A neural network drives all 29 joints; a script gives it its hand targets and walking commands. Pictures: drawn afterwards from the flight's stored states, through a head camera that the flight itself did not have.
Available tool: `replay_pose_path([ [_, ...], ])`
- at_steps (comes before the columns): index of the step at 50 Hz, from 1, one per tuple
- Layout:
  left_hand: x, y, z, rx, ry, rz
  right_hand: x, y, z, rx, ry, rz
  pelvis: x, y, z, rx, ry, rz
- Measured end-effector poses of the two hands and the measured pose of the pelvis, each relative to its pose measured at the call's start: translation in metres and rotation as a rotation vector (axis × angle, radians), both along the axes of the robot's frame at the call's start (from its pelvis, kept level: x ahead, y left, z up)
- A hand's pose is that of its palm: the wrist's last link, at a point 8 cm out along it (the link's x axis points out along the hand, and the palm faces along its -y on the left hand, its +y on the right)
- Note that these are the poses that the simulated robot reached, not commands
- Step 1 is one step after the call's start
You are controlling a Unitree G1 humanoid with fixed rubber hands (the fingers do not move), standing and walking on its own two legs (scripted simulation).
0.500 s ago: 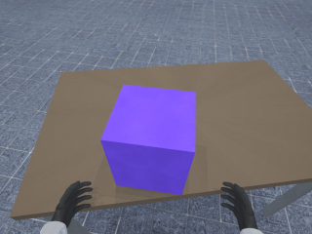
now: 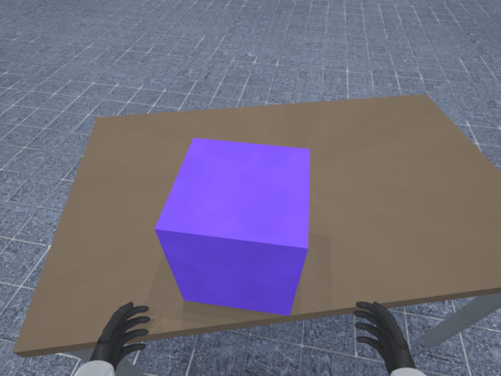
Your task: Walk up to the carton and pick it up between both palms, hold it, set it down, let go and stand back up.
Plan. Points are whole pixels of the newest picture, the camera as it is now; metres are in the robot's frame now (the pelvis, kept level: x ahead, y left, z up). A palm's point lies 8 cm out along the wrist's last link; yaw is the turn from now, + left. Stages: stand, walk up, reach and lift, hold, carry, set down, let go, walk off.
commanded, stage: set down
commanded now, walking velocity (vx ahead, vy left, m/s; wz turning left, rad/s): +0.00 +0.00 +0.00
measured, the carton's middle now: (242, 229) +0.37 +0.01 +0.00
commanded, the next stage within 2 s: let go in 0.46 s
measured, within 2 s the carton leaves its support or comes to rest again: neither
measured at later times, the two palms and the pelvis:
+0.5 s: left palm (110, 355) +0.18 +0.22 -0.04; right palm (399, 355) +0.15 -0.23 -0.07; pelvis +0.00 -0.01 +0.00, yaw +0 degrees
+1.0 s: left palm (109, 354) +0.18 +0.22 -0.04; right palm (406, 364) +0.14 -0.24 -0.08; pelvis -0.01 -0.01 +0.00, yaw +0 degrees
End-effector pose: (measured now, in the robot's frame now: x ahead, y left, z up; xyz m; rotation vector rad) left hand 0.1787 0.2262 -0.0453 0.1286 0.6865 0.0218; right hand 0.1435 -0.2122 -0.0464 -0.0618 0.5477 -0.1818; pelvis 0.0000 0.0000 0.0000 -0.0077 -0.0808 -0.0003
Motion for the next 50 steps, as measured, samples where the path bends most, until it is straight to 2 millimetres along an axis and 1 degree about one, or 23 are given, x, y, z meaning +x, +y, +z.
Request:
replay_pose_path([
  [5, 0.000, -0.002, 0.001, 0.018, 0.007, 0.003, -0.001, -0.004, -0.006, 0.004, 0.023, 0.015, 0.001, -0.001, 0.000, 0.001, 0.001, -0.001],
  [11, 0.001, -0.002, 0.002, 0.029, 0.014, 0.006, 0.003, -0.008, -0.008, 0.008, 0.023, 0.027, 0.001, -0.003, 0.000, 0.001, 0.001, -0.002],
  [16, 0.001, -0.003, 0.002, 0.037, 0.020, 0.008, 0.006, -0.012, -0.014, 0.009, 0.041, 0.039, 0.001, -0.004, 0.000, 0.001, 0.000, -0.002],
  [26, 0.002, -0.005, 0.002, 0.054, 0.025, 0.010, 0.007, -0.017, -0.021, 0.014, 0.059, 0.052, -0.001, -0.006, 0.000, 0.004, -0.008, -0.002],
  [48, 0.002, -0.006, 0.003, 0.065, 0.027, 0.017, -0.001, -0.021, -0.028, 0.009, 0.089, 0.065, -0.006, -0.008, -0.001, 0.006, -0.019, -0.002],
  [50, 0.003, -0.004, 0.004, 0.081, 0.012, 0.018, -0.004, -0.027, -0.030, -0.014, 0.113, 0.071, -0.006, -0.009, -0.001, 0.007, -0.015, -0.002],
])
